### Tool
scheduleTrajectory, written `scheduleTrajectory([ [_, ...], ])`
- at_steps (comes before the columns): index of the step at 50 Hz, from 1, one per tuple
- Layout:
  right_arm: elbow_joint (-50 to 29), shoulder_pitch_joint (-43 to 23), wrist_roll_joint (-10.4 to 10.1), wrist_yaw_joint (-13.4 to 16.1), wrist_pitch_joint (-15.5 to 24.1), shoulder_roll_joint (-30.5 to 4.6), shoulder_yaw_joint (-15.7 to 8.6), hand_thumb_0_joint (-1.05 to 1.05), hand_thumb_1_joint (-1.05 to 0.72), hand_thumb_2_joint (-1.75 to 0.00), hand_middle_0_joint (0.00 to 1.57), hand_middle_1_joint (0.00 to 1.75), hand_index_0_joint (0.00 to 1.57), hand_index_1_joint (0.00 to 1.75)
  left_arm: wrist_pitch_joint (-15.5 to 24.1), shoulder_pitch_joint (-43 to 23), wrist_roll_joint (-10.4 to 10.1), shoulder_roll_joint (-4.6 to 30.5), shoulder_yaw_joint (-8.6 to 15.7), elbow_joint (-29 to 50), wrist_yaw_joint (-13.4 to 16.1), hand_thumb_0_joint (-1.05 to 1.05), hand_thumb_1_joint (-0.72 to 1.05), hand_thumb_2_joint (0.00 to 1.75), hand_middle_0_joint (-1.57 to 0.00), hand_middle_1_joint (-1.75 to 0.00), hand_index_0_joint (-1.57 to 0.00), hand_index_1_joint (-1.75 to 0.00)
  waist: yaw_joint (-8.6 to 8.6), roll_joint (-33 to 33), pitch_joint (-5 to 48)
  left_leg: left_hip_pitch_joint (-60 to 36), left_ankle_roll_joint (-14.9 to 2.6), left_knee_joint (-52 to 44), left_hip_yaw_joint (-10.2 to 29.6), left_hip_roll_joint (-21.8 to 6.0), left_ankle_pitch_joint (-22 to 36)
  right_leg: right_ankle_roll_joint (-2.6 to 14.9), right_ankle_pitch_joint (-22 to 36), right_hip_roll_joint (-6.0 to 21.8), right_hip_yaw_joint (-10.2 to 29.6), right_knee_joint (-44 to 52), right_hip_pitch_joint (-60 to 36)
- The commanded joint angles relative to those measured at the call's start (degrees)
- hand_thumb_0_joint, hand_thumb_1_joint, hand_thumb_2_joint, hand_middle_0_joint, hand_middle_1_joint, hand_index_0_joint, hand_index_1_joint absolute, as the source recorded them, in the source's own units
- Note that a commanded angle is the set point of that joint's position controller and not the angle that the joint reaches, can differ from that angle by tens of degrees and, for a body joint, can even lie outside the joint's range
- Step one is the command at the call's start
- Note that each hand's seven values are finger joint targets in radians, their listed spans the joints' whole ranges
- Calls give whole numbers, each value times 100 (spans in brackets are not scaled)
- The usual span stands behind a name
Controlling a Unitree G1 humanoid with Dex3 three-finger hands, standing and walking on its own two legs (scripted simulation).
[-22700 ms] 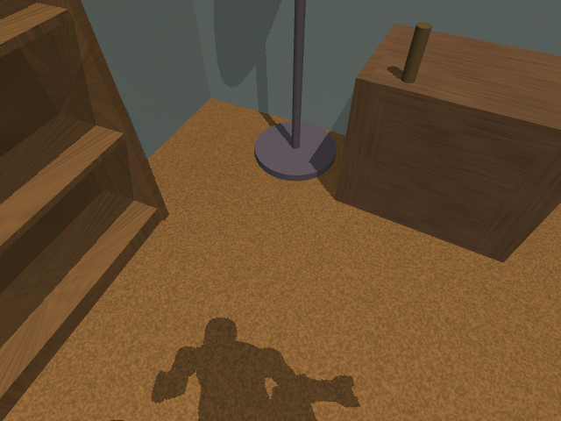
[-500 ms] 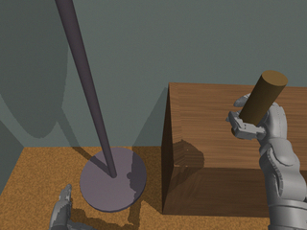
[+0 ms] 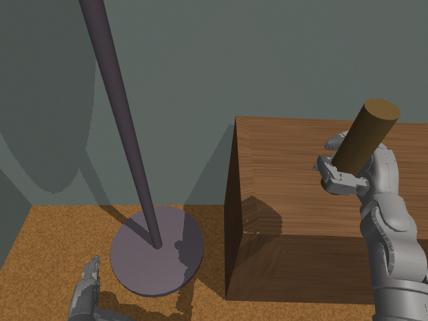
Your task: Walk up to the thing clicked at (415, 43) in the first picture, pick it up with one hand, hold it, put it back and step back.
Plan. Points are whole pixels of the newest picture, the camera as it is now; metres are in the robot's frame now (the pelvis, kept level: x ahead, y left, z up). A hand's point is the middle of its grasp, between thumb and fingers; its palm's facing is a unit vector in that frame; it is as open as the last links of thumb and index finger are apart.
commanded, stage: hold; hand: right
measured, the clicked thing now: (353, 152) +0.32 -0.18 +0.18
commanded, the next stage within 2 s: crouch in 1.48 s
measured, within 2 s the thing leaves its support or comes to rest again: neither
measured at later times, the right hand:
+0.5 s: hand (337, 167) +0.33 -0.17 +0.15, palm faces +0.13 +0.99 +0.00, open 5.7 cm
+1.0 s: hand (337, 173) +0.32 -0.17 +0.14, palm faces +0.12 +0.99 +0.00, open 5.7 cm
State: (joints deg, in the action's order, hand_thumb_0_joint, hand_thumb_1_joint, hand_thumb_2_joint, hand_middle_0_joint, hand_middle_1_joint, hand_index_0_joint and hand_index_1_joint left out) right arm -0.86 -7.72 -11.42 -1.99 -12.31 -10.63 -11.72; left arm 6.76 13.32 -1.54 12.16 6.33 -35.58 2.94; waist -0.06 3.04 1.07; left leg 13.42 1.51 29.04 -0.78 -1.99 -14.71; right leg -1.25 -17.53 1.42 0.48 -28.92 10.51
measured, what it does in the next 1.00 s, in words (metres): stands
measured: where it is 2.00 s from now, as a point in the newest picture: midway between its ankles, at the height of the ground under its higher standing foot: outside the picture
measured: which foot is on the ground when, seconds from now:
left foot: down 0.00-1.00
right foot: down 0.00-1.00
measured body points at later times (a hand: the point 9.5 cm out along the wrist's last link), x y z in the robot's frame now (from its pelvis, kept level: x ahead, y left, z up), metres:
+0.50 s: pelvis +0.00 +0.00 +0.00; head -0.01 +0.02 +0.45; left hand +0.17 +0.26 -0.08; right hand +0.31 -0.22 +0.15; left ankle +0.01 +0.13 -0.74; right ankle -0.02 -0.13 -0.74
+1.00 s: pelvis +0.00 +0.00 +0.00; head -0.02 +0.01 +0.45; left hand +0.16 +0.25 -0.08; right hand +0.30 -0.23 +0.14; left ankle +0.01 +0.13 -0.74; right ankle -0.02 -0.13 -0.74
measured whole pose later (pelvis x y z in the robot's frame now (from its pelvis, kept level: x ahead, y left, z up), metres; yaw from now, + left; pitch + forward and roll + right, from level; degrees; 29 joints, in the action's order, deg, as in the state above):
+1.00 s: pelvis +0.00 +0.00 +0.00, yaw +0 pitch -2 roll +0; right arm -0.2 -6.1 -11.0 -1.5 -10.4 -10.3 -10.8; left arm 6.7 12.6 -1.5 11.7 6.2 -36.6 2.8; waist 0.0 2.6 1.0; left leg 12.4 1.8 27.9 -0.6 -2.1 -13.9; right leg -0.9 -17.2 1.3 0.2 -28.5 9.8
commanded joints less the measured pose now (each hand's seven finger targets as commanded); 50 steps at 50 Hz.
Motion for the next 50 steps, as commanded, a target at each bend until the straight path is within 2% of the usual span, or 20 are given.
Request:
scheduleTrajectory([
  [1,-1441,-1991,-9,42,527,-893,-326,0,-67,-136,143,147,144,147,324,-597,24,786,291,1020,96,0,-55,5,-5,-6,-5,-6,70,-436,1241,-413,-23,-370,-224,107,1446,186,1379,-164,-149,280,-326],
  [3,-1241,-1941,-22,29,515,-823,-281,0,-63,-135,142,147,143,147,315,-500,16,635,190,688,69,0,-55,5,-5,-6,-5,-6,93,-281,881,-245,-43,-392,-251,142,1283,174,1251,-134,-129,356,-176],
  [4,-1186,-1782,-27,25,520,-911,-387,0,-64,-136,142,147,143,147,301,-515,14,721,271,665,64,0,-54,5,-5,-6,-5,-5,35,-272,931,-283,-62,-369,-270,157,1288,162,1294,-111,-97,376,-154],
  [9,-1460,-1728,-48,-6,505,-829,-311,0,-66,-136,142,146,144,146,287,-638,11,650,174,877,13,0,-54,4,-5,-6,-6,-5,-17,-273,1102,-483,-62,-370,-285,153,1430,143,1457,-123,-105,370,-198],
  [12,-1296,-1720,-65,-29,534,-839,-320,0,-65,-136,143,147,144,147,277,-634,15,809,338,709,25,0,-54,5,-5,-6,-5,-5,63,-384,1035,-387,-55,-359,-291,175,1457,150,1485,-95,-93,371,-237],
  [15,-1490,-1764,-68,-6,542,-846,-353,0,-65,-136,142,147,144,147,284,-769,8,647,172,849,12,0,-55,5,-5,-6,-5,-5,-53,-376,1274,-542,-54,-320,-273,146,1701,141,1741,-109,-109,293,-306],
  [16,-1412,-1749,-72,0,542,-863,-370,0,-67,-136,143,147,144,147,281,-722,4,786,335,906,43,0,-55,5,-5,-6,-5,-5,44,-422,1202,-493,-45,-340,-274,156,1660,152,1684,-104,-110,309,-324],
  [18,-1281,-1639,-67,-18,567,-797,-312,0,-66,-135,143,146,144,146,299,-688,15,878,344,1044,61,0,-54,5,-5,-6,-5,-5,104,-622,1229,-505,-33,-339,-293,171,1672,173,1673,-92,-97,319,-372],
  [21,-1417,-1704,-31,-26,625,-835,-322,0,-67,-136,143,146,144,146,255,-678,20,636,159,1028,66,0,-55,5,-5,-6,-5,-6,14,-532,1356,-589,-6,-342,-237,99,1870,188,1767,-161,-145,248,-392],
  [23,-1336,-1675,-31,-18,589,-838,-323,0,-63,-136,142,147,143,147,234,-499,33,770,328,818,76,0,-55,5,-5,-6,-6,-6,104,-507,1142,-463,-3,-373,-234,98,1770,195,1643,-165,-154,279,-334],
  [26,-1223,-1811,-11,-18,588,-799,-244,0,-65,-136,142,147,144,147,243,-517,13,706,293,600,47,0,-55,5,-5,-6,-6,-6,102,-190,895,-290,-52,-368,-251,131,1558,153,1532,-126,-129,363,-274],
  [27,-1374,-1784,7,-21,594,-799,-228,0,-63,-136,141,146,143,146,229,-579,30,656,206,650,18,0,-54,5,-5,-6,-6,-6,41,-129,979,-348,-77,-366,-276,147,1521,126,1562,-110,-111,391,-257],
  [30,-1546,-1827,26,-16,600,-754,-139,0,-65,-135,141,145,142,145,270,-686,33,804,359,887,20,0,-54,5,-6,-6,-6,-6,97,-217,1225,-444,-80,-344,-313,180,1606,117,1708,-74,-78,362,-377],
  [34,-1381,-1744,-8,20,589,-922,-405,0,-62,-136,141,147,143,147,243,-904,22,661,208,874,-21,0,-55,5,-5,-6,-5,-6,-67,-278,1193,-559,-70,-373,-295,160,1531,123,1602,-103,-88,363,-224],
  [36,-1312,-1662,-18,25,565,-827,-326,0,-60,-135,140,146,142,146,225,-876,22,800,334,883,1,0,-55,5,-5,-6,-6,-5,12,-498,1129,-521,-49,-407,-285,160,1509,155,1518,-103,-98,371,-219],
  [41,-1382,-1653,-11,7,601,-754,-212,0,-60,-135,141,146,143,146,261,-884,18,646,192,802,3,0,-55,5,-5,-6,-5,-5,-13,-382,1079,-492,-58,-429,-283,157,1359,158,1385,-107,-111,400,-205],
  [42,-1215,-1569,-10,16,602,-827,-319,0,-62,-136,142,147,143,147,244,-747,17,733,276,803,21,0,-54,5,-5,-6,-6,-5,21,-507,1161,-518,-43,-411,-267,150,1458,169,1454,-112,-116,367,-252],
  [45,-1350,-1680,-22,29,634,-754,-224,0,-61,-136,142,147,143,147,274,-730,26,883,365,947,39,0,-54,5,-5,-6,-6,-5,77,-445,1128,-482,-61,-409,-300,176,1427,156,1454,-84,-91,414,-271],
  [47,-1317,-1857,-6,46,664,-746,-205,0,-61,-135,141,146,142,146,279,-721,9,663,203,785,18,0,-54,5,-5,-6,-6,-5,74,-288,856,-337,-65,-461,-267,162,1184,154,1186,-103,-125,454,-189],
  [50,-1571,-1865,11,60,698,-792,-184,0,-62,-134,141,145,142,145,320,-622,35,839,342,853,57,0,-54,5,-5,-6,-6,-5,100,-246,1051,-373,-79,-459,-292,180,1153,149,1167,-90,-99,481,-316],
])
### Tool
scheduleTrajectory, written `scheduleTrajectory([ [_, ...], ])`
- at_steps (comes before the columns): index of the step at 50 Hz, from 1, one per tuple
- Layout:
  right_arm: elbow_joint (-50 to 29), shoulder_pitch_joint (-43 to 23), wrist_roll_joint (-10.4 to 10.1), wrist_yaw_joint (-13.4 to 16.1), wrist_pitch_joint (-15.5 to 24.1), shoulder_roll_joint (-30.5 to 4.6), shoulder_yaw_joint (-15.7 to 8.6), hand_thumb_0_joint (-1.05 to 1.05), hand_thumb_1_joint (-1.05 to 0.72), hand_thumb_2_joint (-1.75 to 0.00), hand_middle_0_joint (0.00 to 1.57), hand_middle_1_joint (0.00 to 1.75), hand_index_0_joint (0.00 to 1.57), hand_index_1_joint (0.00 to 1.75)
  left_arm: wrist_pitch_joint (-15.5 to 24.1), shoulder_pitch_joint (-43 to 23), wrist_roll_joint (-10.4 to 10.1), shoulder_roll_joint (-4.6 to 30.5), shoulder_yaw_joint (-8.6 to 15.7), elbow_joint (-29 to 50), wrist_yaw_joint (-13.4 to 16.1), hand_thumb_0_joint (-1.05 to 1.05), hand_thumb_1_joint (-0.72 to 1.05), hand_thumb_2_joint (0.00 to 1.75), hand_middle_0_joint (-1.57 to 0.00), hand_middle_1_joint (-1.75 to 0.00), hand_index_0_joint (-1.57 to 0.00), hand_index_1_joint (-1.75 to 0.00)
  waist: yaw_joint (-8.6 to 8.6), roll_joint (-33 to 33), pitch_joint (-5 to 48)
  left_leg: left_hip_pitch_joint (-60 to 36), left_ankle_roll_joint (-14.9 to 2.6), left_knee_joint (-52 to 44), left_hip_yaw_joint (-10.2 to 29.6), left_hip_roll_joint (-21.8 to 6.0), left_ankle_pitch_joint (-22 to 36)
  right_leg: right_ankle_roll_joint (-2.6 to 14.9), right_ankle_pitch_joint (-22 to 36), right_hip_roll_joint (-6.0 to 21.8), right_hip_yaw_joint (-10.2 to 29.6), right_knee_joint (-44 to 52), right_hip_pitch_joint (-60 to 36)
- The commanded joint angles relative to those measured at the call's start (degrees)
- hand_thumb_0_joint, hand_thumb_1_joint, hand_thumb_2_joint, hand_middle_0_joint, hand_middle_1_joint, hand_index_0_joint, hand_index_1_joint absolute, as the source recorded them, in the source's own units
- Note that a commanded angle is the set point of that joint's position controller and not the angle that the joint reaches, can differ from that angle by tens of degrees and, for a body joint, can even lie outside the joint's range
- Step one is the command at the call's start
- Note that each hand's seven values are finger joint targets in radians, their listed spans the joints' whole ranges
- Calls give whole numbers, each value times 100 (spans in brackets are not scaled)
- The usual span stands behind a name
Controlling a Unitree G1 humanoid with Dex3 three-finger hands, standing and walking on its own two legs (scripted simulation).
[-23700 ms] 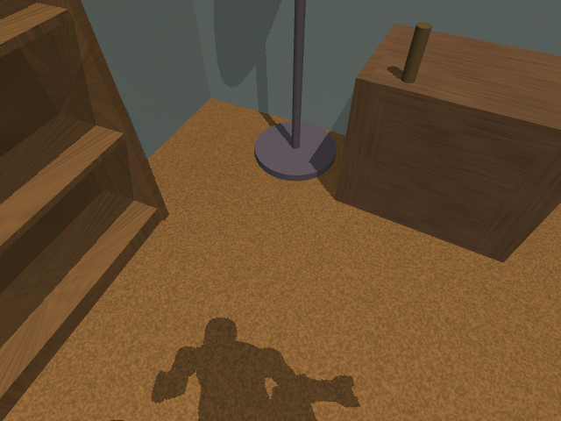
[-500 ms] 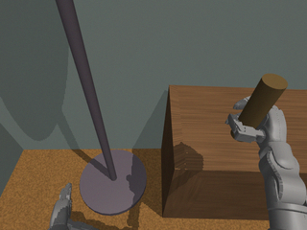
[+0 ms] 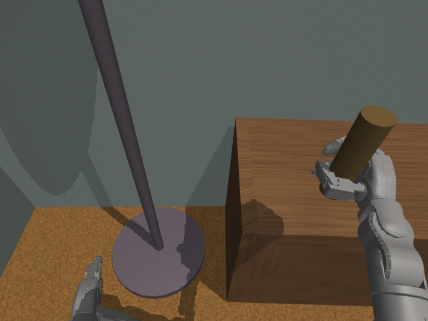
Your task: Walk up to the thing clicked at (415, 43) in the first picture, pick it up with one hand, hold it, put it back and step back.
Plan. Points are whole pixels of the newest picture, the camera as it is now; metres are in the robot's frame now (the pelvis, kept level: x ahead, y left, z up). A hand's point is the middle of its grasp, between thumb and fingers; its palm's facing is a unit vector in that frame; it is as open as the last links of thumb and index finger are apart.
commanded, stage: hold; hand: right
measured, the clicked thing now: (351, 158) +0.32 -0.18 +0.17
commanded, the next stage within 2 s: crouch in 0.48 s
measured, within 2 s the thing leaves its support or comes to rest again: neither
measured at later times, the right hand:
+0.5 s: hand (328, 169) +0.32 -0.16 +0.14, palm faces +0.11 +0.99 -0.01, open 5.7 cm
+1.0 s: hand (324, 174) +0.35 -0.18 +0.09, palm faces +0.15 +0.99 +0.03, open 5.7 cm
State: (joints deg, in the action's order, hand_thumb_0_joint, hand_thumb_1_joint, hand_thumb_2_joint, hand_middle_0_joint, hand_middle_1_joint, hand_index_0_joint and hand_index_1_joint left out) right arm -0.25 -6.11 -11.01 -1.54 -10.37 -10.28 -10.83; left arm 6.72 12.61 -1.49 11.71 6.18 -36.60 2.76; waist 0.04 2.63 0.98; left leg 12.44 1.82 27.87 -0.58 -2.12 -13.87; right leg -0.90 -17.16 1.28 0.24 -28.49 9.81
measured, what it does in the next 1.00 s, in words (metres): stands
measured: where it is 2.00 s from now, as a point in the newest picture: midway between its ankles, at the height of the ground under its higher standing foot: outside the picture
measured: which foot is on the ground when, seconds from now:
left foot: down 0.00-1.00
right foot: down 0.00-1.00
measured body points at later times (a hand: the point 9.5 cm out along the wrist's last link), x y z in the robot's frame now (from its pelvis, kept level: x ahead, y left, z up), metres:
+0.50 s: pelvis +0.00 +0.00 +0.00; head -0.02 +0.03 +0.45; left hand +0.16 +0.26 -0.09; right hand +0.31 -0.21 +0.15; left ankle +0.01 +0.14 -0.74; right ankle -0.02 -0.13 -0.74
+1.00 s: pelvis +0.00 +0.01 +0.00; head +0.01 +0.01 +0.45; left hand +0.15 +0.27 -0.08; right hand +0.34 -0.23 +0.09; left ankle +0.01 +0.14 -0.74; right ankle -0.02 -0.13 -0.74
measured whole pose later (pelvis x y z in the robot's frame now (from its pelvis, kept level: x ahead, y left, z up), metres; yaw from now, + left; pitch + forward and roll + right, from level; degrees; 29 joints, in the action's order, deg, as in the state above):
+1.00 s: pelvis +0.00 +0.01 +0.00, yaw +0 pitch +1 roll +0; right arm 18.1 -14.2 -10.8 -2.3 -0.6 -11.9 -13.7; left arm 8.6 12.5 -1.0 11.8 5.7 -35.1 3.2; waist 1.6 0.4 -0.4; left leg 17.4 1.3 30.4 -0.7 -1.9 -14.4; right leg -1.3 -17.3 1.5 0.4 -30.4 14.4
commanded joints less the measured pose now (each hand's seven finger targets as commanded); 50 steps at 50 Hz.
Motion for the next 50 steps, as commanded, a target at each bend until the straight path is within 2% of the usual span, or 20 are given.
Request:
scheduleTrajectory([
  [1,-1534,-1949,1,22,494,-782,-224,0,-62,-135,141,146,143,146,337,-552,35,881,373,985,71,0,-54,5,-5,-6,-6,-5,108,-187,1044,-265,-121,-324,-317,200,1064,95,1136,-67,-64,436,-243],
  [6,-1303,-1886,-25,11,479,-769,-292,0,-61,-135,141,146,142,146,337,-687,26,637,188,808,25,0,-54,5,-5,-6,-6,-5,5,-214,874,-280,-110,-321,-320,193,1170,100,1267,-65,-57,388,-88],
  [7,-1415,-1892,-49,13,465,-799,-345,0,-61,-134,141,145,142,145,362,-686,30,825,340,906,35,0,-54,5,-5,-6,-5,-5,17,-232,1048,-360,-117,-317,-336,211,1165,91,1276,-49,-42,419,-154],
  [11,-1388,-1959,-47,15,471,-881,-376,0,-60,-135,141,146,142,146,337,-889,20,819,290,1060,33,0,-54,5,-5,-6,-6,-5,-33,-281,1114,-456,-117,-331,-309,188,1246,87,1369,-68,-59,404,-145],
  [17,-1434,-2049,-41,-19,407,-762,-250,0,-58,-134,139,145,141,145,346,-823,24,660,133,1031,38,0,-55,5,-5,-6,-5,-5,19,-398,1128,-428,-73,-392,-274,150,1190,137,1212,-120,-106,395,-184],
  [19,-1227,-1862,-43,-14,333,-680,-192,0,-59,-134,140,145,142,145,329,-717,11,605,112,785,13,0,-54,5,-5,-6,-6,-5,4,-339,786,-301,-85,-421,-295,163,1010,132,1050,-118,-101,448,-37],
  [20,-1131,-1831,-44,-22,319,-715,-244,0,-57,-134,140,145,141,145,324,-489,19,824,323,746,34,0,-54,4,-5,-6,-6,-5,131,-433,838,-246,-85,-416,-317,194,1011,141,1030,-85,-79,490,-138],
  [22,-1193,-1811,-28,-26,333,-883,-399,0,-60,-133,140,144,141,144,324,-489,26,947,427,835,18,0,-54,4,-5,-5,-5,-5,76,-224,941,-284,-112,-381,-322,192,1024,110,1077,-80,-74,498,-143],
  [29,-1528,-2111,-69,50,483,-1000,-519,0,-53,-137,137,147,139,147,359,-598,24,834,333,1063,50,0,-54,5,-6,-7,-7,-6,-21,-357,1210,-486,-95,-348,-302,168,1362,110,1411,-101,-83,384,-320],
  [30,-1544,-2061,-56,24,500,-884,-364,0,-59,-132,142,144,142,144,358,-659,17,746,247,1118,57,0,-54,6,-4,-5,-4,-5,3,-393,1202,-457,-82,-360,-281,155,1372,131,1396,-117,-96,367,-299],
  [31,-1421,-2018,-51,-6,503,-751,-243,0,-62,-132,143,145,144,145,365,-614,13,459,-38,994,33,0,-55,7,-4,-5,-4,-5,-18,-398,1018,-414,-76,-368,-283,158,1318,137,1349,-115,-103,378,-219],
  [33,-1149,-1931,-49,-16,477,-754,-274,0,-59,-133,142,146,143,146,383,-780,20,720,199,986,62,0,-55,6,-4,-5,-4,-5,27,-398,989,-363,-79,-394,-261,151,1223,143,1239,-117,-109,415,-167],
  [36,-541,-1768,-45,-100,402,-846,-446,0,-57,-133,142,146,143,146,361,-753,14,693,149,761,28,0,-55,6,-4,-5,-4,-5,72,-406,828,-208,-68,-389,-254,151,1192,171,1191,-112,-100,404,-25],
  [37,-459,-1789,-15,-122,423,-744,-306,0,-57,-132,140,144,141,144,347,-694,31,534,-12,690,-2,0,-55,5,-5,-5,-5,-5,94,-397,784,-206,-62,-372,-247,143,1254,167,1232,-121,-116,371,14],
  [39,-348,-1878,-32,-153,531,-887,-477,0,-59,-132,141,144,142,144,324,-690,32,582,51,708,-22,0,-56,6,-5,-5,-5,-5,82,-522,907,-236,-48,-366,-230,127,1297,186,1238,-134,-124,328,74],
  [42,-152,-2387,-60,-121,855,-1070,-645,0,-62,-132,142,145,143,145,372,-579,56,1048,442,936,14,0,-56,6,-5,-5,-5,-5,307,-750,980,-79,-23,-355,-198,128,1051,222,923,-138,-130,303,25],
  [45,-62,-3156,-37,-76,1325,-1244,-678,0,-67,-132,144,144,144,144,443,-538,57,965,364,1232,92,0,-56,6,-5,-5,-5,-5,369,-623,1306,-35,-37,-236,-140,128,1067,224,929,-133,-114,182,-73],
  [47,451,-3029,-26,-99,1534,-968,-426,0,-67,-131,143,143,143,143,421,-93,45,580,136,769,91,0,-56,6,-5,-5,-5,-6,309,-318,1102,140,-83,-106,-134,138,1144,178,1050,-122,-114,136,71],
  [48,721,-3130,-32,-92,1638,-1042,-474,0,-65,-130,142,142,142,142,409,-286,57,813,312,812,135,0,-55,6,-5,-6,-5,-6,361,-349,1122,285,-94,-47,-133,159,1114,172,1036,-88,-87,76,150],
  [50,976,-3323,43,-102,1831,-1166,-509,0,-65,-130,141,142,141,142,425,-594,80,771,219,982,127,0,-56,7,-5,-5,-5,-6,286,-162,1440,267,-111,103,-101,131,1219,139,1183,-90,-97,-70,240],
])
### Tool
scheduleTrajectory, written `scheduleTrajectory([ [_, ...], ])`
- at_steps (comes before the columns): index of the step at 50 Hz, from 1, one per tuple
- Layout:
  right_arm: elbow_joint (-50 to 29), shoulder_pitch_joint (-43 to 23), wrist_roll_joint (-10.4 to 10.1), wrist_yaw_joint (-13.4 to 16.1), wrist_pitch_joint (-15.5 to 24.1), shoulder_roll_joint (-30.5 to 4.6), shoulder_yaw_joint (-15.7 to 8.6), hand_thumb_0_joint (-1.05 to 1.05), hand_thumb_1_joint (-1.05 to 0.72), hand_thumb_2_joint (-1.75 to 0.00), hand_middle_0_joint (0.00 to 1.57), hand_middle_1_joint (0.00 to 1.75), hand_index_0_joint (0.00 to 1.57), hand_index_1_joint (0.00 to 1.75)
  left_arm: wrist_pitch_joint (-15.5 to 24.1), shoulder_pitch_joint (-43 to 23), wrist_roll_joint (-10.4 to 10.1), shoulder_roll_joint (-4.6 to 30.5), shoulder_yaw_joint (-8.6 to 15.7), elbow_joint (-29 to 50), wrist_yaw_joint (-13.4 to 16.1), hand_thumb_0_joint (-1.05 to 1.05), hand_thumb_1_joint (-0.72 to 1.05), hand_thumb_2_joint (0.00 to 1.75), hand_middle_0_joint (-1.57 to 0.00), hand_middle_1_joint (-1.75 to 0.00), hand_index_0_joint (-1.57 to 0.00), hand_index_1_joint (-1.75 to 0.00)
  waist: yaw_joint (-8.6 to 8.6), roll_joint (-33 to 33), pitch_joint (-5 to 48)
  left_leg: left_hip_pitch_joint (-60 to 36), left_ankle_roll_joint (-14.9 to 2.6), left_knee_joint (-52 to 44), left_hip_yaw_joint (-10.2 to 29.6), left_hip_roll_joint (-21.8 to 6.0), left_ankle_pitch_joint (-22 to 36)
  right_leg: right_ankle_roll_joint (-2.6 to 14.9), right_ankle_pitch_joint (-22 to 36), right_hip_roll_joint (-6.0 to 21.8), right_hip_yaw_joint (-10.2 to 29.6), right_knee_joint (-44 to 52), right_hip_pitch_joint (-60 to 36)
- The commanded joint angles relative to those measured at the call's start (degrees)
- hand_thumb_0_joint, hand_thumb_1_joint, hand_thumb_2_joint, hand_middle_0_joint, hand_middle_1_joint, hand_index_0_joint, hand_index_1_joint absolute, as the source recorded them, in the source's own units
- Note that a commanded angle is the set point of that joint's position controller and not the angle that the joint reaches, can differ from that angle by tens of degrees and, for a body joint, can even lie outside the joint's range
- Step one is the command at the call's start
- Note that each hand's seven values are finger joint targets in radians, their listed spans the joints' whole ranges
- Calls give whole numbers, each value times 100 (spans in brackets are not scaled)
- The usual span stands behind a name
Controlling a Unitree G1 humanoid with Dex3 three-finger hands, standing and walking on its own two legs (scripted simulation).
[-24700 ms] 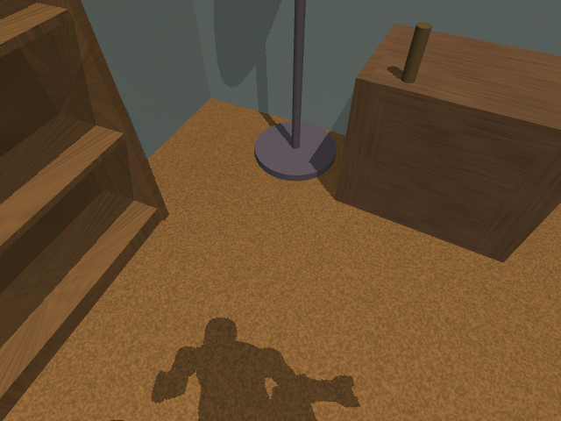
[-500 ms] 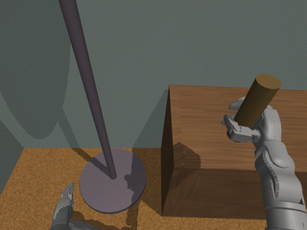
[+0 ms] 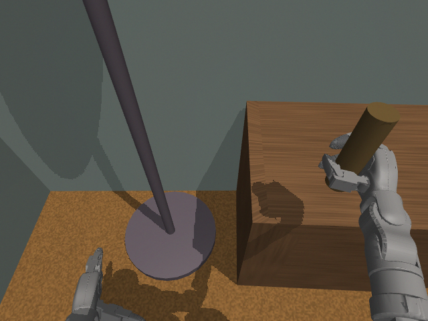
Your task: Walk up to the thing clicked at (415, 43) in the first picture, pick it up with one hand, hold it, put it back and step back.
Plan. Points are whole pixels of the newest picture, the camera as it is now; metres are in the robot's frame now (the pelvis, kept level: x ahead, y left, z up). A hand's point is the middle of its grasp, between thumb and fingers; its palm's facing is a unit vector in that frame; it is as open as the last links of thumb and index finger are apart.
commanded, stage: crouch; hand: right
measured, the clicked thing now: (356, 152) +0.36 -0.20 +0.13
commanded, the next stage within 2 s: lower in 0.58 s
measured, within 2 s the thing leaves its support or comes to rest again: rests again in 1.92 s
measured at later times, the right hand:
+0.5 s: hand (331, 164) +0.40 -0.20 +0.04, palm faces +0.13 +0.99 +0.01, open 5.7 cm
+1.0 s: hand (323, 173) +0.42 -0.20 -0.02, palm faces +0.13 +0.99 +0.02, open 5.7 cm
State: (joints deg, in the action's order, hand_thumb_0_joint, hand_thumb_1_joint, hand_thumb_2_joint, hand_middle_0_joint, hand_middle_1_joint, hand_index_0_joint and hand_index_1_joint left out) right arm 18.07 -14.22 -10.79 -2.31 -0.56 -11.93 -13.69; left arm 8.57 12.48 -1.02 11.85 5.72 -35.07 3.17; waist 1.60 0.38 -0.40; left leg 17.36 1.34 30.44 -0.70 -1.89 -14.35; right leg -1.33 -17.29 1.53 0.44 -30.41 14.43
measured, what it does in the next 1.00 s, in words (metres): lowers itself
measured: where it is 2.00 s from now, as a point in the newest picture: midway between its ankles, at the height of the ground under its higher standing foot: outside the picture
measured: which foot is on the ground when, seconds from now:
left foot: down 0.00-1.00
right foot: down 0.00-1.00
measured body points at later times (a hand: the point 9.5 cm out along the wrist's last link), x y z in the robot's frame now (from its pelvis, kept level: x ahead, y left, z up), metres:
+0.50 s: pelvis -0.01 -0.01 -0.02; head +0.05 -0.02 +0.43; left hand +0.14 +0.26 -0.08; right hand +0.39 -0.25 +0.04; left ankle +0.02 +0.13 -0.73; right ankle -0.01 -0.14 -0.73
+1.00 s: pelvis -0.02 -0.01 -0.05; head +0.07 -0.04 +0.39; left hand +0.13 +0.25 -0.08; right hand +0.41 -0.26 -0.02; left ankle +0.02 +0.13 -0.73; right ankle -0.01 -0.14 -0.73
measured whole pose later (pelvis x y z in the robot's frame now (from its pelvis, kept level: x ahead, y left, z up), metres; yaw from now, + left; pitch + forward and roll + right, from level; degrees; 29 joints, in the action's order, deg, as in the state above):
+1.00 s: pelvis -0.02 -0.01 -0.05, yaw +1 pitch +15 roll +1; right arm 54.7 -32.9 -5.9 -5.8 24.5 -19.0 -20.8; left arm 7.4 19.7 1.5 12.2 3.7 -14.5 0.9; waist 7.1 -2.5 5.7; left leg 46.3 2.3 52.4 0.7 -1.5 -21.3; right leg -0.5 -26.5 1.9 0.0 -55.4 44.1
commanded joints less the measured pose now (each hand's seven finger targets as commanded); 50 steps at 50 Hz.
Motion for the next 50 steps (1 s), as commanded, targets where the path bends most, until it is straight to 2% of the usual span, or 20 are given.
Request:
scheduleTrajectory([
  [1,-610,-2527,46,-27,913,-1157,-347,0,-63,-131,141,142,141,142,203,-476,47,827,325,640,90,0,-56,7,-5,-5,-5,-6,90,128,1573,-153,-77,-77,-80,103,1265,168,1225,-106,-114,58,-82],
  [3,-310,-2419,73,-57,1077,-1087,-318,0,-63,-132,141,143,142,143,167,-486,45,598,89,692,53,0,-56,6,-5,-6,-5,-6,30,212,1806,-211,-90,53,-66,98,1429,143,1421,-106,-122,-97,25],
  [5,-270,-2600,67,-85,1260,-1195,-374,0,-61,-133,141,145,142,145,170,-638,45,883,255,1142,77,0,-56,6,-6,-5,-5,-6,55,147,2427,-500,-106,160,-84,118,1832,101,1840,-82,-100,-197,-115],
  [9,219,-2803,34,-152,1597,-1203,-408,0,-61,-137,143,148,145,148,104,-778,40,800,114,1306,71,0,-56,6,-6,-6,-6,-6,60,49,2347,-390,-119,322,-103,158,1846,72,1992,-35,-63,-326,151],
  [10,450,-2786,36,-119,1656,-1418,-612,0,-61,-137,143,148,145,148,108,-684,56,1218,476,1402,123,0,-56,6,-6,-6,-5,-6,153,-74,2405,-353,-126,346,-108,176,1836,70,1999,-12,-51,-333,169],
  [15,938,-3012,94,-161,1998,-1216,-404,0,-60,-136,142,147,143,147,67,-190,65,631,5,1344,59,0,-57,6,-6,-5,-6,-6,199,-118,1924,43,-98,403,-65,160,1302,154,1255,-66,-109,-434,669],
  [16,1152,-3105,111,-160,2041,-1502,-602,0,-60,-136,141,146,143,146,62,-115,66,928,304,1365,91,0,-56,6,-6,-6,-6,-6,318,-127,1897,286,-91,443,-53,174,1222,166,1178,-45,-99,-503,644],
  [18,994,-3384,149,-214,2156,-1325,-396,0,-60,-135,140,145,142,145,65,-14,86,677,100,1412,30,0,-56,6,-6,-6,-6,-6,336,155,2043,438,-101,556,-29,165,1191,155,1157,-53,-102,-579,626],
  [22,1216,-3682,188,-220,2269,-1687,-586,0,-60,-135,139,145,141,145,93,172,98,1160,484,1732,86,0,-56,6,-6,-6,-6,-6,480,136,2493,564,-84,727,-18,165,1306,160,1225,-59,-67,-806,546],
  [26,1189,-3902,187,-251,2359,-1546,-487,0,-56,-132,137,142,138,142,151,97,89,955,266,2025,50,0,-56,6,-6,-6,-6,-6,403,264,2858,620,-102,881,-33,170,1358,124,1385,-58,-20,-940,540],
  [30,2007,-3696,229,-321,2396,-1359,-463,0,-55,-132,136,142,137,142,100,248,109,581,-54,1709,-57,0,-56,6,-6,-6,-6,-6,289,369,2502,1030,-148,1108,-60,216,1225,62,1755,-1,35,-1134,1014],
  [32,1813,-3919,264,-327,2472,-1763,-706,0,-57,-133,137,143,138,143,113,-61,133,953,228,2124,-38,0,-56,6,-6,-6,-6,-6,286,361,2836,962,-147,1165,-50,211,1184,74,1558,7,46,-1167,1004],
  [35,1858,-3945,272,-298,2487,-1800,-746,0,-60,-137,140,147,142,147,77,153,130,1183,399,2432,-39,0,-56,6,-6,-6,-6,-6,340,229,2992,726,-133,1182,-40,211,1248,87,1457,-37,14,-1180,1049],
  [37,2777,-3409,270,-295,2469,-1466,-707,0,-59,-136,140,146,142,146,72,273,139,1011,231,2534,-70,0,-56,7,-6,-6,-5,-6,395,-70,2423,956,-128,1221,-72,235,1018,102,1173,-38,14,-1196,1446],
  [38,2731,-3486,232,-293,2521,-1548,-836,0,-58,-136,140,146,141,146,69,418,135,1180,441,2692,-57,0,-56,6,-6,-6,-5,-6,553,-266,2407,1081,-110,1216,-94,252,926,140,1003,-23,39,-1218,1500],
  [41,2580,-3782,305,-324,2709,-1658,-825,0,-59,-136,139,146,141,146,62,625,164,830,91,2882,-114,0,-57,6,-6,-5,-5,-6,496,-304,2364,1202,-99,1312,-22,218,769,202,703,-54,-34,-1373,1777],
  [42,2753,-3786,332,-348,2757,-1685,-852,0,-58,-135,138,145,140,145,63,705,181,839,191,2841,-109,0,-56,6,-6,-5,-5,-6,590,-263,2246,1362,-102,1393,11,199,778,205,666,-71,-49,-1477,1922],
  [43,2270,-4158,345,-343,2862,-1707,-788,0,-60,-136,138,145,140,145,65,722,203,698,66,2844,-142,0,-56,6,-6,-5,-6,-6,509,6,2420,1362,-111,1440,64,178,718,211,557,-97,-79,-1523,1906],
  [44,1930,-4611,370,-367,2952,-1810,-765,0,-61,-136,139,145,140,145,97,830,209,788,259,2793,-128,0,-56,6,-6,-6,-6,-6,593,371,2776,1591,-136,1591,67,194,825,170,766,-76,-52,-1619,1598],
  [50,2432,-4458,483,-373,3053,-1855,-829,0,-64,-137,139,145,141,146,103,940,313,963,355,2823,-178,0,-56,6,-6,-6,-6,-6,655,753,2922,2337,-169,1986,-4,253,636,81,1043,-22,84,-2015,1754],
])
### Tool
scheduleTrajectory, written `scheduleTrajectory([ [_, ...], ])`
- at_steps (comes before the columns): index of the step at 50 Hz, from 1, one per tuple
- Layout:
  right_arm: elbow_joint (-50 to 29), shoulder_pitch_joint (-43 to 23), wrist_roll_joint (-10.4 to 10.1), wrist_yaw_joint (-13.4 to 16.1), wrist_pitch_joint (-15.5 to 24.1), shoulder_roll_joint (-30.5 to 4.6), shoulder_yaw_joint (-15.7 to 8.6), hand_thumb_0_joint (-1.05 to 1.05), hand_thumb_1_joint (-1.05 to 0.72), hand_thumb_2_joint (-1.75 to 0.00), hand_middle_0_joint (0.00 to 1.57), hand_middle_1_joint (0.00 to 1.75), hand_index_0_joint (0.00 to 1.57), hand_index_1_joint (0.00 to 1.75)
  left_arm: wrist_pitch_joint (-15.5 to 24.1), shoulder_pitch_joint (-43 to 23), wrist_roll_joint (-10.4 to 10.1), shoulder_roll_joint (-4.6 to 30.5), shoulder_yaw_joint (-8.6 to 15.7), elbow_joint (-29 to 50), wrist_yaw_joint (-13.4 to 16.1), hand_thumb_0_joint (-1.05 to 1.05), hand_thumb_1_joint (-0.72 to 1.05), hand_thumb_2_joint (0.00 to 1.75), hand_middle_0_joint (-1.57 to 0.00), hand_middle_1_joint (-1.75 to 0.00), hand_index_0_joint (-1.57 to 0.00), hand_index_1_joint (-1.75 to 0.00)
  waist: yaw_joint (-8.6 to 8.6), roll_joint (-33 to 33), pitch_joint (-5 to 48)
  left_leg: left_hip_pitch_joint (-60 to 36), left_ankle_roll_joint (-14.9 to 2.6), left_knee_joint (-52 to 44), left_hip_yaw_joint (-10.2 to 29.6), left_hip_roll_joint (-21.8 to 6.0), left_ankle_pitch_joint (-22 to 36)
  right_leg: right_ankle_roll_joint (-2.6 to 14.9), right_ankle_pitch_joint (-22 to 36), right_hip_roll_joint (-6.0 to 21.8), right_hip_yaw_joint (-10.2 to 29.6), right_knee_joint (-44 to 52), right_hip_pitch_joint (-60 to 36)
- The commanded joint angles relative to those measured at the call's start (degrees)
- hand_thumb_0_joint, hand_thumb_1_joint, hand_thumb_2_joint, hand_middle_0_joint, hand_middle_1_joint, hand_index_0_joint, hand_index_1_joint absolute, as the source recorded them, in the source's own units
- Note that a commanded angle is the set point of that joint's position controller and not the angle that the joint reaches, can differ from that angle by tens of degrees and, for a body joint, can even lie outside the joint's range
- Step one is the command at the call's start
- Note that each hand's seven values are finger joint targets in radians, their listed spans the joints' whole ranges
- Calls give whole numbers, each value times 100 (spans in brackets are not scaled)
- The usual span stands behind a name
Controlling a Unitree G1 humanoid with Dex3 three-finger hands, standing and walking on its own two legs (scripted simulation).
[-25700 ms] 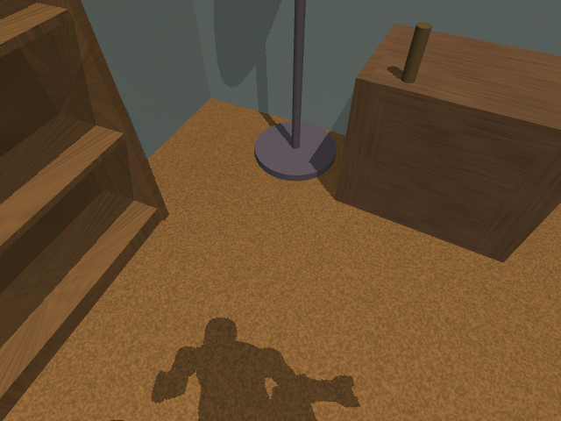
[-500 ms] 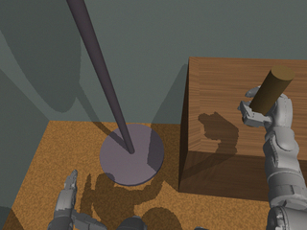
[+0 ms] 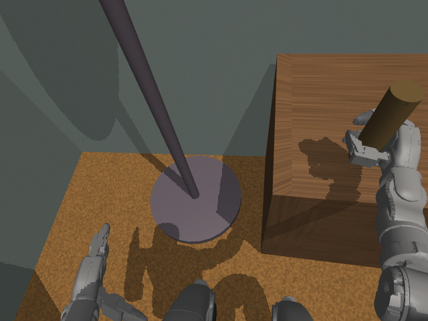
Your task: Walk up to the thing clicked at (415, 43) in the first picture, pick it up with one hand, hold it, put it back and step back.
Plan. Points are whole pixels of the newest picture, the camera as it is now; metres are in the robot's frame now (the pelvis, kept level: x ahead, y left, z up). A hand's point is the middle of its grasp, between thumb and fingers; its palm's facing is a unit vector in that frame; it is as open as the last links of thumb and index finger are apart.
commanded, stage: lower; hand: right
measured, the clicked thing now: (379, 129) +0.43 -0.21 +0.07
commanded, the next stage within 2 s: loosen in 1.14 s
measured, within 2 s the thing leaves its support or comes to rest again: rests again in 0.92 s
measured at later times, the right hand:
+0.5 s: hand (356, 148) +0.44 -0.20 +0.00, palm faces +0.16 +0.99 +0.01, open 5.7 cm
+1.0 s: hand (350, 154) +0.45 -0.20 -0.03, palm faces +0.16 +0.99 +0.01, open 5.7 cm
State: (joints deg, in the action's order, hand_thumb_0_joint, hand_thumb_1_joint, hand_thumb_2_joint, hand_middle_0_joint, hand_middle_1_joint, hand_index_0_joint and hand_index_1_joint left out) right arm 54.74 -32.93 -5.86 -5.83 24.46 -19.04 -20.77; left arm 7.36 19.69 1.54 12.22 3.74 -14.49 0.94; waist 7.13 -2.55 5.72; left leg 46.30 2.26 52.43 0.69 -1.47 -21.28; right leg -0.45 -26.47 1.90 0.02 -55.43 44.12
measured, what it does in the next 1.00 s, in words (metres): stands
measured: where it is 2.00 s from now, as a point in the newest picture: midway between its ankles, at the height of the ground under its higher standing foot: outside the picture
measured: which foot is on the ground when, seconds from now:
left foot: down 0.00-1.00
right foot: down 0.00-1.00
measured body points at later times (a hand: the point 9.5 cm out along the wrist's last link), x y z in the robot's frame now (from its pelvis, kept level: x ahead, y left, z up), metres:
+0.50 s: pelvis -0.01 +0.00 -0.03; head +0.10 -0.03 +0.41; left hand +0.14 +0.27 -0.03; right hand +0.43 -0.25 +0.00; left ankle +0.04 +0.15 -0.68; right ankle +0.00 -0.12 -0.68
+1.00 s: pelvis -0.01 +0.00 -0.05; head +0.11 -0.03 +0.39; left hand +0.14 +0.27 -0.04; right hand +0.43 -0.25 -0.03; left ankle +0.04 +0.15 -0.68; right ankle +0.00 -0.12 -0.68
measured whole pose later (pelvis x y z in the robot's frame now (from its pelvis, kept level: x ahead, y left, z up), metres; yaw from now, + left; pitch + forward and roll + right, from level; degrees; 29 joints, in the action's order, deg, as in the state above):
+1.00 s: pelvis -0.01 +0.00 -0.05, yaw +0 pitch +22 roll +2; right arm 58.7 -35.6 -3.5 -6.4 29.3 -21.9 -26.1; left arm 3.3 24.6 3.6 14.1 3.6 1.3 -0.9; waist 11.0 -1.4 7.9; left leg 61.7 1.8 66.0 -0.7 -0.8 -25.9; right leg -1.0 -31.7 2.5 2.1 -70.3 60.3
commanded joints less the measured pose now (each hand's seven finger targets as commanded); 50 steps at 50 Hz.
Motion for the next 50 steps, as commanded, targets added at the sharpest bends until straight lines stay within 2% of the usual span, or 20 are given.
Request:
scheduleTrajectory([
  [1,-1342,-2678,-25,-31,588,-1281,-242,0,-63,-136,140,146,141,146,231,100,65,1009,601,961,41,0,-55,6,-6,-6,-6,-6,86,1120,2620,-531,-268,-137,-184,223,1322,-45,2117,-25,197,460,-1335],
  [2,-1304,-2709,-15,-44,599,-1119,-146,0,-61,-136,139,146,141,146,242,-13,97,925,473,1122,24,0,-56,7,-6,-6,-5,-6,59,1205,2844,-482,-276,-82,-209,241,1330,-76,2366,6,230,400,-1486],
  [4,-1341,-2741,-9,-28,603,-1230,-230,0,-61,-140,142,150,144,150,239,-75,98,1078,558,1639,37,0,-56,7,-6,-6,-5,-6,115,1014,3356,-798,-261,-42,-239,259,1554,-47,2462,-18,212,289,-1582],
  [6,-842,-2335,-19,-38,547,-1100,-236,0,-62,-140,144,150,145,150,168,174,89,1041,462,1555,23,0,-56,7,-5,-6,-5,-6,125,758,3014,-959,-267,-4,-236,240,1617,-28,2254,-68,165,256,-1062],
  [9,-872,-2474,-10,-3,568,-1467,-516,0,-63,-143,147,154,148,154,139,-10,46,1218,651,1877,52,0,-56,7,-6,-5,-5,-6,177,443,2962,-1191,-234,-24,-194,209,1548,54,1718,-83,133,210,-591],
  [11,-286,-2076,-18,18,552,-1234,-466,0,-66,-144,148,154,149,154,89,244,53,1030,471,1674,8,0,-56,6,-6,-5,-5,-6,105,184,2054,-929,-213,-97,-185,213,981,98,1069,-104,85,248,30],
  [15,-646,-2468,100,-4,752,-1475,-503,0,-65,-141,145,151,146,151,90,400,89,825,398,1763,-49,0,-54,4,-6,-5,-6,-5,118,581,2061,-583,-247,23,-81,199,560,108,629,-105,45,172,145],
  [16,-792,-2587,109,-23,791,-1457,-452,0,-64,-140,144,150,146,150,87,489,99,856,429,1841,-49,0,-54,4,-6,-5,-6,-5,201,623,2211,-530,-247,68,-81,207,631,103,680,-101,45,108,39],
  [17,-777,-2510,156,-35,800,-1500,-477,0,-64,-138,143,149,144,149,81,507,121,796,336,1832,-58,0,-54,4,-6,-5,-6,-5,128,787,2382,-524,-265,172,-84,206,836,73,927,-109,39,57,-86],
  [20,-1458,-2923,114,-67,872,-1607,-467,0,-63,-137,141,147,143,147,88,463,149,1190,761,2232,0,0,-55,5,-5,-5,-5,-5,312,1234,3332,-610,-280,366,-172,230,1494,3,1830,-72,116,-112,-835],
  [21,-1246,-2769,124,-46,814,-1586,-523,0,-62,-137,141,147,143,147,53,697,168,1224,733,2150,0,0,-56,6,-5,-5,-5,-6,301,1160,3299,-564,-269,381,-198,244,1583,2,2062,-70,129,-170,-889],
  [24,-916,-2540,53,-66,736,-1163,-332,0,-64,-139,144,150,145,150,12,568,148,1058,590,2095,-39,0,-56,7,-5,-5,-5,-6,342,1073,2908,-463,-283,400,-246,246,1456,-9,1924,-64,165,-173,-513],
  [26,-1054,-2623,82,-40,758,-1246,-394,0,-63,-137,142,147,143,147,29,355,136,991,471,2381,-27,0,-57,7,-5,-5,-4,-6,322,943,3121,-461,-281,418,-257,245,1425,7,1839,-42,181,-221,-500],
  [27,-780,-2430,98,-34,738,-1247,-387,0,-64,-137,142,147,143,147,-9,500,139,936,394,2154,-35,0,-57,7,-5,-5,-5,-6,238,901,2763,-401,-282,408,-244,241,1305,12,1651,-58,143,-202,-281],
  [30,-669,-2297,146,-37,766,-1450,-536,0,-62,-135,141,146,142,146,-32,484,139,1124,616,2245,-28,0,-56,6,-5,-5,-5,-5,303,834,2689,-437,-283,455,-229,227,1285,39,1508,-70,144,-232,-55],
  [35,-524,-2232,125,-51,812,-1392,-626,0,-67,-135,143,146,143,146,-119,769,161,1008,509,2303,-104,0,-55,5,-5,-5,-5,-5,284,839,2431,-195,-304,510,-232,245,971,34,1200,-68,148,-216,119],
  [40,-919,-2382,145,-73,905,-1477,-642,0,-64,-136,142,147,143,147,-95,700,173,1171,717,2733,-84,0,-55,5,-5,-5,-5,-5,403,762,2970,-427,-268,579,-195,230,1227,68,1342,-100,125,-426,16],
  [43,-831,-2485,154,-74,929,-1344,-546,0,-63,-134,141,145,141,145,-98,661,182,952,492,2563,-94,0,-56,6,-5,-5,-5,-5,351,871,2810,-218,-287,653,-194,230,1141,56,1292,-92,130,-488,156],
  [46,-801,-2425,171,-72,945,-1469,-644,0,-63,-133,140,144,140,144,-82,666,199,1099,632,2609,-72,0,-55,5,-5,-5,-5,-5,393,1046,2933,-66,-305,752,-218,232,1140,24,1374,-75,160,-537,78],
  [50,-789,-2386,214,-57,924,-1390,-598,0,-63,-132,139,143,140,143,-148,808,219,1024,525,2571,-97,0,-55,5,-5,-5,-5,-5,335,1095,2812,-12,-319,779,-242,243,1044,13,1282,-84,154,-509,215],
])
